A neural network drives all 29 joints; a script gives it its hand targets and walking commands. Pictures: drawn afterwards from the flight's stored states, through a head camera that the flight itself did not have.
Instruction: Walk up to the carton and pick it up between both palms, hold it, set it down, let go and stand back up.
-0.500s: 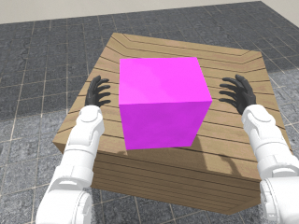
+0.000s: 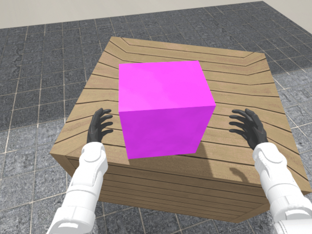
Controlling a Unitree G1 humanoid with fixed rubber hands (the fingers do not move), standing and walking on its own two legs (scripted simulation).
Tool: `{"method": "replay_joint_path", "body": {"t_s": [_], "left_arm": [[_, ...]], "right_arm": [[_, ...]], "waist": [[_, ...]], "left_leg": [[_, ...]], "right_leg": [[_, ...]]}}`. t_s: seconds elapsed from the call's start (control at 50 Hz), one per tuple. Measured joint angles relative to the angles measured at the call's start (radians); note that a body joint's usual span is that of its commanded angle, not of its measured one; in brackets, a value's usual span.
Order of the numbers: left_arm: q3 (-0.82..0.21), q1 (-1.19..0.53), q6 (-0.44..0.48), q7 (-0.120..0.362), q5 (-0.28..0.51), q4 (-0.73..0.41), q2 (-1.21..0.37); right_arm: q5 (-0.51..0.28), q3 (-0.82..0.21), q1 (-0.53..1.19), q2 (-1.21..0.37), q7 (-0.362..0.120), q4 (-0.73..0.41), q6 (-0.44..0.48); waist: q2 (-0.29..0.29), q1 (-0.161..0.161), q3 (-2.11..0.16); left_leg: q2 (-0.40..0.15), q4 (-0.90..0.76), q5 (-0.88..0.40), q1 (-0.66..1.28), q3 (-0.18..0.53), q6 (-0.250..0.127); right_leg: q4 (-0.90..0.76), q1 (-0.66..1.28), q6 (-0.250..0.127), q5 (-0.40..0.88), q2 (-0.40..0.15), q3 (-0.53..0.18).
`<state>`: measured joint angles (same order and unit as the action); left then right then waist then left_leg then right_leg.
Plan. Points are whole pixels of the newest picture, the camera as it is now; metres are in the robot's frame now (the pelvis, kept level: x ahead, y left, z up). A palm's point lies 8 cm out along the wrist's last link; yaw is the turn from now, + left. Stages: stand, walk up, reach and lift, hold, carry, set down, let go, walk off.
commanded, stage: set down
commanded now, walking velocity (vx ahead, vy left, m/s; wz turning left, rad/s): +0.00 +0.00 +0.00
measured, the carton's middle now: (160, 112) +0.47 +0.03 -0.01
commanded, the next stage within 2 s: none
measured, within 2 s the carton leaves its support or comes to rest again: neither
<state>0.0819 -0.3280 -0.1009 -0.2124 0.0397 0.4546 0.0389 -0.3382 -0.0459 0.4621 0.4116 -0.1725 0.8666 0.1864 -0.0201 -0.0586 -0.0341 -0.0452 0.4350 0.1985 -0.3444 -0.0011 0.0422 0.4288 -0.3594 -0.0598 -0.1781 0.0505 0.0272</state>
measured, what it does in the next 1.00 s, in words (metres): stands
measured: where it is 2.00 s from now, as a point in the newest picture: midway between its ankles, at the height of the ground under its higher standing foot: outside the picture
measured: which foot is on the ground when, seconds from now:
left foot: down 0.00-1.00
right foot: down 0.00-1.00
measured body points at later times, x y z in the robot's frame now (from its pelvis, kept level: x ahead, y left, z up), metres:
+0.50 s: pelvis +0.01 -0.01 +0.00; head +0.03 +0.01 +0.45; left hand +0.30 +0.19 -0.01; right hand +0.33 -0.21 -0.01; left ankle +0.01 +0.14 -0.74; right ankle +0.02 -0.08 -0.74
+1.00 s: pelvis +0.02 +0.00 +0.00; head +0.04 +0.01 +0.45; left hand +0.26 +0.20 -0.04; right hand +0.28 -0.23 -0.05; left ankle +0.01 +0.15 -0.74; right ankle +0.02 -0.08 -0.74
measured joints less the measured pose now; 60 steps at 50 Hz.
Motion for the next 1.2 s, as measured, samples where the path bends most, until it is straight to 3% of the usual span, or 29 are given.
{"method": "replay_joint_path", "body": {"t_s": [0.18, 0.3, 0.36, 0.5, 0.64, 0.72, 0.8, 0.98, 1.02, 1.2], "left_arm": [[-0.014, 0.050, 0.108, 0.004, -0.051, 0.055, -0.035], [-0.020, 0.106, 0.190, -0.004, -0.042, 0.086, -0.032], [-0.030, 0.091, 0.207, -0.008, -0.018, 0.159, -0.017], [-0.049, 0.171, 0.297, -0.005, -0.033, 0.139, -0.025], [-0.074, 0.240, 0.362, 0.002, -0.008, 0.174, -0.010], [-0.065, 0.294, 0.404, 0.023, -0.039, 0.162, -0.012], [-0.079, 0.322, 0.410, 0.010, -0.013, 0.172, 0.004], [-0.071, 0.367, 0.433, 0.043, 0.006, 0.164, 0.035], [-0.070, 0.350, 0.403, 0.055, -0.006, 0.198, 0.042], [-0.053, 0.397, 0.329, 0.095, -0.018, 0.174, 0.048]], "right_arm": [[-0.014, -0.031, -0.061, -0.018, 0.012, 0.072, 0.099], [-0.015, -0.056, -0.107, -0.050, 0.020, 0.069, 0.150], [-0.001, -0.051, -0.107, -0.068, 0.029, 0.091, 0.141], [-0.005, -0.067, -0.177, -0.091, 0.041, 0.107, 0.235], [-0.006, -0.061, -0.221, -0.096, 0.044, 0.152, 0.294], [-0.006, -0.088, -0.268, -0.093, 0.049, 0.161, 0.345], [-0.007, -0.074, -0.305, -0.098, 0.048, 0.158, 0.348], [-0.007, -0.087, -0.367, -0.116, 0.065, 0.123, 0.371], [0.007, -0.096, -0.350, -0.114, 0.066, 0.165, 0.346], [0.051, -0.067, -0.394, -0.139, 0.094, 0.110, 0.303]], "waist": [[-0.003, 0.003, 0.005], [-0.003, 0.011, 0.007], [-0.005, 0.013, 0.000], [-0.007, 0.008, 0.012], [0.003, 0.023, 0.014], [0.008, 0.033, 0.037], [0.009, 0.040, 0.023], [0.000, 0.046, 0.012], [0.004, 0.045, 0.019], [-0.006, 0.040, 0.034]], "left_leg": [[-0.003, -0.009, 0.002, 0.035, 0.008, 0.003], [-0.003, 0.000, 0.012, 0.050, 0.010, 0.006], [-0.001, 0.019, 0.020, 0.035, 0.015, 0.006], [0.002, 0.025, 0.030, 0.048, 0.030, 0.007], [0.004, 0.051, 0.050, 0.039, 0.035, 0.008], [0.001, 0.053, 0.053, 0.068, 0.040, 0.008], [0.000, 0.059, 0.070, 0.063, 0.038, 0.009], [0.002, 0.054, 0.077, 0.083, 0.036, 0.009], [0.003, 0.052, 0.077, 0.098, 0.037, 0.007], [0.006, 0.021, 0.063, 0.146, 0.036, -0.002]], "right_leg": [[-0.016, 0.040, -0.001, 0.000, 0.005, 0.003], [-0.002, 0.053, -0.004, -0.013, 0.006, 0.003], [0.022, 0.038, -0.004, -0.026, 0.004, 0.006], [0.023, 0.058, -0.006, -0.039, 0.003, 0.017], [0.048, 0.051, -0.005, -0.060, 0.002, 0.020], [0.044, 0.084, -0.011, -0.067, 0.006, 0.020], [0.049, 0.078, -0.006, -0.074, 0.007, 0.018], [0.051, 0.092, -0.005, -0.083, 0.007, 0.010], [0.042, 0.110, -0.015, -0.075, 0.008, 0.010], [-0.003, 0.165, 0.005, -0.057, 0.005, 0.005]]}}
